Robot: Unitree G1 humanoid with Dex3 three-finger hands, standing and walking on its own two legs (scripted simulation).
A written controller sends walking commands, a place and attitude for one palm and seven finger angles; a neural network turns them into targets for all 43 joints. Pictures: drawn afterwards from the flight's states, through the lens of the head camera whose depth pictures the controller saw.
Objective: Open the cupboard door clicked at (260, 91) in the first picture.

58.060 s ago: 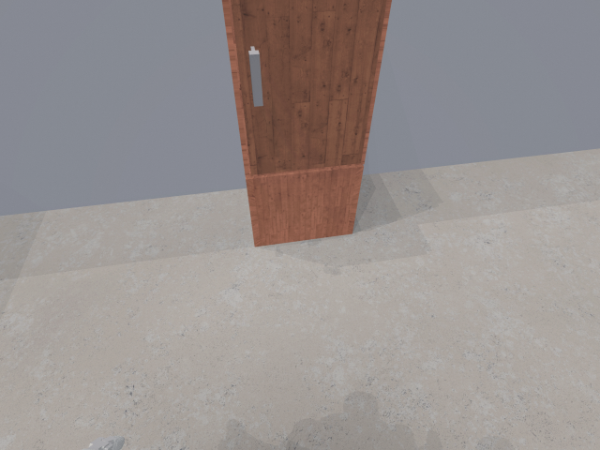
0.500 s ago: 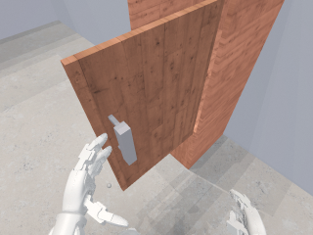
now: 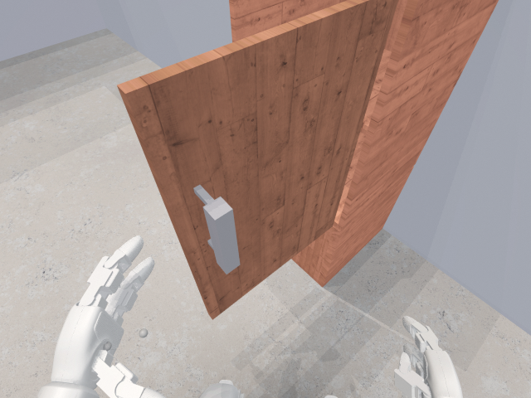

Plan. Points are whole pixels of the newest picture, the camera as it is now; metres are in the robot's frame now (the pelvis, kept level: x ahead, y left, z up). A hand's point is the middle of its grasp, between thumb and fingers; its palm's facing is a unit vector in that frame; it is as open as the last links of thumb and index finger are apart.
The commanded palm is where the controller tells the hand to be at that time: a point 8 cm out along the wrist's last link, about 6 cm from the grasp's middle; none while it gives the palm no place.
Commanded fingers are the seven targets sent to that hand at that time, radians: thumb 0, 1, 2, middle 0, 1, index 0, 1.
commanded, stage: draw the hand back to the body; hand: left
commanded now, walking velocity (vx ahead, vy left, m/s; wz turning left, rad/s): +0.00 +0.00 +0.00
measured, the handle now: (215, 229) +0.33 +0.10 +0.09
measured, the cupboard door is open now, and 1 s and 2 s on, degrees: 87 87 87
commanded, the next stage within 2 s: step back with the hand held close in 1.58 s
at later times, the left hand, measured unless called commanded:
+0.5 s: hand (98, 313) +0.19 +0.20 +0.13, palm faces +0.02 -1.00 -0.07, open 16.2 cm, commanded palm +0.16 +0.26 +0.15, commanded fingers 0.00 -0.29 0.39 -0.16 -0.30 -0.16 -0.30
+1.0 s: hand (27, 259) +0.22 +0.25 +0.20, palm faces +0.39 -0.83 -0.39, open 11.5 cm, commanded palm +0.17 +0.29 +0.21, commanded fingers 0.00 0.58 0.76 -0.19 -0.30 -0.19 -0.30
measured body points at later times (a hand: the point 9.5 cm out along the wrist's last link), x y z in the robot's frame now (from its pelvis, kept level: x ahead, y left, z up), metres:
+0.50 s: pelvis +0.01 +0.01 +0.02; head +0.01 +0.01 +0.47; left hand +0.18 +0.25 +0.14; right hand +0.19 -0.21 -0.04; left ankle +0.02 +0.12 -0.67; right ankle +0.00 -0.12 -0.67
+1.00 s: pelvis +0.03 +0.01 +0.06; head +0.01 -0.01 +0.51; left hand +0.19 +0.29 +0.22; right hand +0.21 -0.20 -0.02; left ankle +0.01 +0.12 -0.67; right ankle +0.00 -0.12 -0.67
